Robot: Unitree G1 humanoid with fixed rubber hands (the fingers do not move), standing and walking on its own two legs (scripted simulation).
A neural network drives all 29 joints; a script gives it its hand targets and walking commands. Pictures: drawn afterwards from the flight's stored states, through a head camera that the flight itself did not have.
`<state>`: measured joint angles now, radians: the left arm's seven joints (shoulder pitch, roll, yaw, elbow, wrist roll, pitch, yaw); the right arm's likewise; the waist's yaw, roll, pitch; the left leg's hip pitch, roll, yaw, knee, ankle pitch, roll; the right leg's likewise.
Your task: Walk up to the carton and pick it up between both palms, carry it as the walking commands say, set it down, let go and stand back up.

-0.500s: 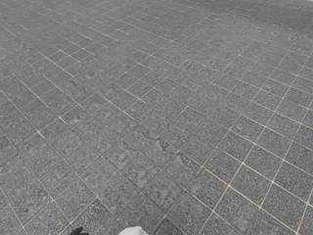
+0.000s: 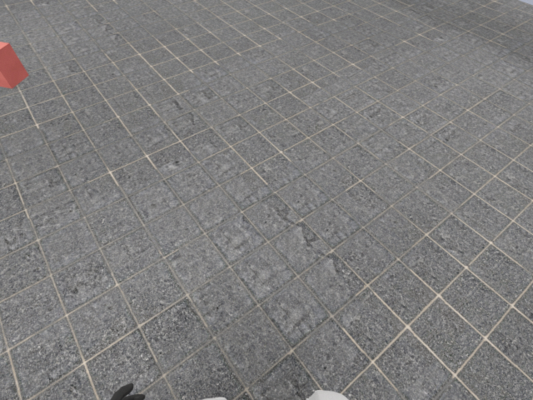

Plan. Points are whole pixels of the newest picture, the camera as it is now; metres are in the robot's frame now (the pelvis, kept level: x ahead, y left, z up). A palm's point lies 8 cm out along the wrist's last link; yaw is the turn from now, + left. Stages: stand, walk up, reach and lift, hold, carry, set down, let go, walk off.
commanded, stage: walk up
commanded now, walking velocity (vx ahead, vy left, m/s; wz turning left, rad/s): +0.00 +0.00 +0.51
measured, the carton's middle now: out of the picture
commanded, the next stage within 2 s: none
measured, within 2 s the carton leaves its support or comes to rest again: neither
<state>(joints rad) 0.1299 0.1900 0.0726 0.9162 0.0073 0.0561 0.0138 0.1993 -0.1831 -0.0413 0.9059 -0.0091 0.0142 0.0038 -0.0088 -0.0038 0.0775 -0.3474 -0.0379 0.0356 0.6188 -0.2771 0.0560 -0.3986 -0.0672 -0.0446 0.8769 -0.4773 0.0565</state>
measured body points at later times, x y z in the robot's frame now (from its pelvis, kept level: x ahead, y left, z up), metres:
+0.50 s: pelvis -0.01 +0.01 -0.02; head -0.01 +0.06 +0.43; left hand -0.08 +0.27 -0.19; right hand +0.12 -0.22 -0.13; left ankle -0.06 +0.12 -0.73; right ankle +0.00 -0.12 -0.68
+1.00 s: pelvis +0.13 +0.03 -0.01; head +0.14 +0.03 +0.44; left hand +0.02 +0.24 -0.16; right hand +0.32 -0.15 -0.16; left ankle +0.08 +0.13 -0.69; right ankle +0.18 -0.13 -0.73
